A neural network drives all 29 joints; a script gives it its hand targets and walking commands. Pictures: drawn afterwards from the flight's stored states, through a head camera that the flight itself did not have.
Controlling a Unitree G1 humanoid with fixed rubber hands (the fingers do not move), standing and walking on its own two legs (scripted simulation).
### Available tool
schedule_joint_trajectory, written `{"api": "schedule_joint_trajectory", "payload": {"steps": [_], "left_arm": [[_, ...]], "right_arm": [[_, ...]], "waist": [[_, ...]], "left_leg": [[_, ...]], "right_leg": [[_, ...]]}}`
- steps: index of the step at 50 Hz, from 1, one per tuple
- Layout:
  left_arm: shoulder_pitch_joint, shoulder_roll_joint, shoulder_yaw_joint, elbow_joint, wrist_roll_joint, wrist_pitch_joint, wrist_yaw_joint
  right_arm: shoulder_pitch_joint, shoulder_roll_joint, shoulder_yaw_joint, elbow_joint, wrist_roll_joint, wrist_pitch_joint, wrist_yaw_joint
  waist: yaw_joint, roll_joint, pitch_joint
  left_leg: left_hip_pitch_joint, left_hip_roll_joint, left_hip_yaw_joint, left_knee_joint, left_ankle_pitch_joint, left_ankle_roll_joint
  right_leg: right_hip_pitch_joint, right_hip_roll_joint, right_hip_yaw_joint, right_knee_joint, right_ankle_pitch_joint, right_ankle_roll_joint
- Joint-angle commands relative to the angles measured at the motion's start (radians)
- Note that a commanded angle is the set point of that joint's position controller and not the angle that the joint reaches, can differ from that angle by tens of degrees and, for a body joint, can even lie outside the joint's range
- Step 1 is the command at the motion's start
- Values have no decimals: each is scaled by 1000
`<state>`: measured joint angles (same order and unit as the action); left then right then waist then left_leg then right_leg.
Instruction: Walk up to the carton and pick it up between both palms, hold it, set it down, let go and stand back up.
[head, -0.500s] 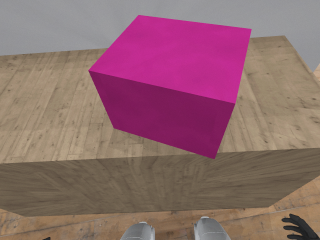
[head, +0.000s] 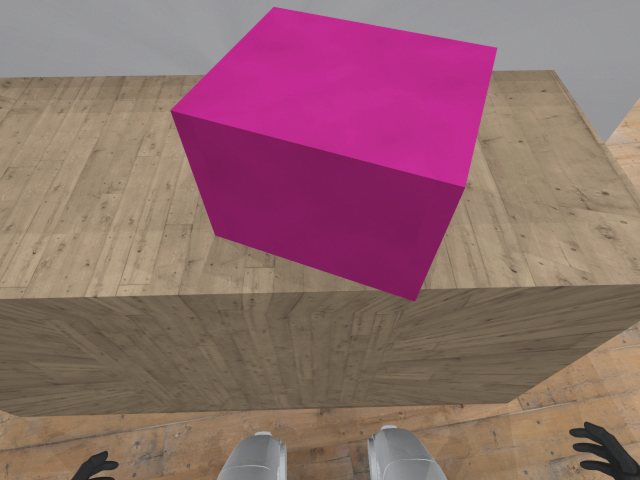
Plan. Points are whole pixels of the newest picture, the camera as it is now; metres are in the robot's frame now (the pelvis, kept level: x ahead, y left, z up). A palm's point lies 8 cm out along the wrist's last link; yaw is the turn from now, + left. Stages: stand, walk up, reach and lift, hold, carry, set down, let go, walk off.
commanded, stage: walk up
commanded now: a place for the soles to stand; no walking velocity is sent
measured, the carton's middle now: (342, 150) +0.52 -0.02 +0.10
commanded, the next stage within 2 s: reach and lift in 1.38 s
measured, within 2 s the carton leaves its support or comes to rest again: neither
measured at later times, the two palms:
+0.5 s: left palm out of the picture +0.09 +0.28 -0.08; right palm out of the picture +0.11 -0.37 -0.06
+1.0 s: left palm out of the picture +0.10 +0.29 -0.08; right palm (636, 455) +0.15 -0.35 -0.05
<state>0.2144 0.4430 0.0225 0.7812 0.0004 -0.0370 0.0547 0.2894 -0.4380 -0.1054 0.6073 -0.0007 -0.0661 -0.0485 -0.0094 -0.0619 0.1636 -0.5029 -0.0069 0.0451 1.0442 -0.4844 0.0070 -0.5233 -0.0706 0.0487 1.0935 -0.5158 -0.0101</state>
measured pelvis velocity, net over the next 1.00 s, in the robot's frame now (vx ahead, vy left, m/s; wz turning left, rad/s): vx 0.00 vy -0.03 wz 0.02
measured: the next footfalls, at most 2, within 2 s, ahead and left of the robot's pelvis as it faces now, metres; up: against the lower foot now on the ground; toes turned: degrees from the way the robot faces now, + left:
none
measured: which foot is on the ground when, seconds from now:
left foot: down 0.00-1.00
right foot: down 0.00-1.00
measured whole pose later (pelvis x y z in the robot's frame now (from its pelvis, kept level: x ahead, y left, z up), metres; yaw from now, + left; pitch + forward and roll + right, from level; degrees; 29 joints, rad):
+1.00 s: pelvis +0.00 -0.03 +0.01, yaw +1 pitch -2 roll +2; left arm 0.20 0.44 0.02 0.78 0.00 -0.04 0.02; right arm 0.15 -0.44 -0.08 0.71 0.00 -0.06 -0.03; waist -0.01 -0.05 0.10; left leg -0.50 0.01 0.00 0.99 -0.45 -0.03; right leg -0.52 -0.05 0.00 1.05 -0.49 -0.03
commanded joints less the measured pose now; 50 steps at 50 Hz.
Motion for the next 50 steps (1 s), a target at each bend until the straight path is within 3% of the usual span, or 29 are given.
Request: {"api": "schedule_joint_trajectory", "payload": {"steps": [1, 2, 3, 4, 6, 8, 9, 11, 12, 13, 15, 16, 17, 19, 21, 23, 25, 27, 30, 32, 34, 36, 38, 40, 42, 44, 45, 47, 50], "left_arm": [[63, 313, 123, -7, 40, -28, -21], [22, 332, 121, -24, 30, -26, -25], [-19, 325, 110, -29, 27, -22, -28], [-60, 313, 100, -27, 31, -18, -31], [-96, 276, 87, -29, 34, -10, -32], [-127, 242, 77, -48, 29, -6, -37], [-132, 238, 77, -49, 33, -5, -39], [-98, 236, 83, -45, 35, -8, -41], [-74, 246, 87, -42, 37, -11, -42], [-62, 259, 92, -39, 36, -14, -43], [-49, 290, 100, -29, 38, -18, -44], [-40, 296, 100, -22, 34, -18, -46], [-75, 293, 97, -25, 32, -18, -48], [-117, 263, 87, -32, 32, -11, -48], [-143, 226, 79, -44, 27, -3, -50], [-131, 215, 81, -45, 28, 1, -51], [-92, 220, 86, -41, 29, -2, -50], [-62, 240, 94, -34, 32, -9, -50], [-41, 280, 103, -27, 31, -13, -49], [-89, 274, 96, -33, 25, -10, -51], [-127, 231, 82, -41, 20, -2, -51], [-109, 207, 78, -40, 20, 3, -49], [-69, 213, 84, -42, 22, -3, -43], [-43, 235, 88, -35, 22, -10, -41], [-54, 257, 93, -32, 24, -11, -43], [-68, 264, 87, -34, 21, -9, -45], [-91, 253, 83, -37, 20, -7, -46], [-124, 226, 80, -46, 20, -1, -49], [-86, 208, 80, -38, 20, 4, -46]], "right_arm": [[-129, -174, -17, 14, 1, -13, -5], [-144, -190, -27, 22, 3, -6, -13], [-125, -225, -34, 45, 4, -6, -12], [-101, -232, -40, 69, 1, -8, -8], [-43, -224, -41, 99, -9, -17, 2], [-37, -249, -44, 105, -15, -21, 6], [-40, -260, -45, 109, -14, -22, 4], [-98, -267, -36, 107, -15, -20, 3], [-134, -262, -33, 102, -15, -19, 4], [-163, -249, -27, 96, -12, -18, 4], [-167, -229, -23, 113, -10, -9, 6], [-149, -233, -23, 124, -7, -8, 6], [-126, -229, -25, 136, -8, -10, 10], [-85, -230, -29, 153, -13, -16, 15], [-78, -248, -28, 149, -20, -22, 17], [-85, -270, -30, 148, -23, -24, 14], [-119, -274, -22, 140, -24, -22, 12], [-158, -256, -12, 130, -22, -19, 12], [-135, -227, -6, 135, -12, -11, 10], [-70, -226, -9, 151, -8, -19, 12], [-44, -237, -16, 153, -14, -26, 14], [-63, -264, -19, 143, -15, -29, 11], [-105, -267, -11, 133, -17, -25, 7], [-153, -242, -3, 117, -8, -20, 5], [-157, -220, -2, 124, 0, -10, 5], [-123, -215, -2, 137, 1, -8, 6], [-101, -213, -4, 148, -1, -12, 8], [-89, -231, -7, 153, -9, -19, 12], [-130, -264, -11, 146, -15, -19, 9]], "waist": [[52, -98, -191], [52, -120, -171], [37, -55, -167], [11, -11, -132], [-27, -24, -124], [-40, 20, -128], [-38, 24, -143], [1, 34, -140], [19, 9, -140], [32, -48, -124], [33, -112, -73], [33, -108, -84], [11, -88, -78], [-13, -73, -96], [-25, -4, -83], [-11, 61, -106], [19, 83, -117], [38, 30, -106], [34, -84, -119], [-1, -49, -144], [-23, 11, -168], [-5, 63, -191], [24, 86, -222], [37, 23, -234], [25, -59, -198], [8, -41, -193], [-6, -24, -202], [-20, 23, -210], [12, 103, -217]], "left_leg": [[-180, 58, -110, -29, 99, 23], [-118, 5, -34, 23, -70, 7], [-34, 11, -58, 1, -139, 11], [31, 15, -53, -29, -115, 17], [108, 20, -73, -147, -59, 34], [148, 80, -213, -292, -102, 81], [106, 138, -315, -358, -150, 120], [0, 180, -376, -391, -182, 140], [-44, 163, -344, -357, -165, 124], [-78, 111, -248, -289, -143, 92], [-101, 8, -64, -122, -100, 30], [-74, 11, -37, -89, -90, 24], [-28, 22, -41, -101, -57, 28], [54, 20, -53, -170, -12, 41], [73, 58, -185, -321, -95, 74], [31, 154, -362, -442, -216, 130], [-55, 187, -423, -449, -209, 141], [-108, 128, -299, -353, -129, 100], [-105, 8, -58, -123, -6, 28], [-5, 31, -55, -173, 47, 34], [94, 58, -151, -290, 91, 64], [106, 160, -333, -360, 123, 123], [41, 203, -385, -340, 231, 146], [2, 138, -252, -227, 273, 98], [-6, 42, -80, -118, 200, 41], [30, 34, -55, -121, 142, 32], [85, 39, -66, -166, 149, 41], [140, 86, -159, -283, 178, 70], [70, 202, -380, -389, 126, 150]], "right_leg": [[239, -135, 359, -534, 162, -139], [115, -232, 531, -620, 126, -223], [38, -247, 570, -617, 80, -255], [-28, -226, 508, -591, 34, -239], [-76, -150, 375, -506, 18, -181], [-144, -67, 237, -397, -20, -115], [-100, -33, 157, -325, 12, -90], [-6, -25, 120, -287, 9, -73], [36, -31, 150, -332, -16, -81], [49, -51, 207, -416, -65, -96], [9, -155, 416, -604, -227, -140], [-5, -199, 478, -643, -224, -167], [-34, -193, 465, -621, -210, -180], [-77, -146, 366, -560, -183, -151], [-124, -60, 231, -465, -197, -107], [-75, -12, 96, -320, -116, -64], [26, -8, 89, -303, -76, -54], [71, -33, 147, -420, -111, -72], [77, -163, 398, -600, -146, -144], [43, -164, 371, -534, -4, -154], [-17, -71, 202, -421, 62, -104], [3, -8, 71, -290, 177, -56], [90, -4, 70, -266, 208, -47], [136, -44, 143, -393, 207, -75], [107, -105, 271, -491, 189, -134], [70, -148, 332, -501, 182, -167], [32, -140, 296, -483, 169, -155], [-11, -56, 169, -403, 164, -96], [54, 4, 47, -258, 166, -47]]}}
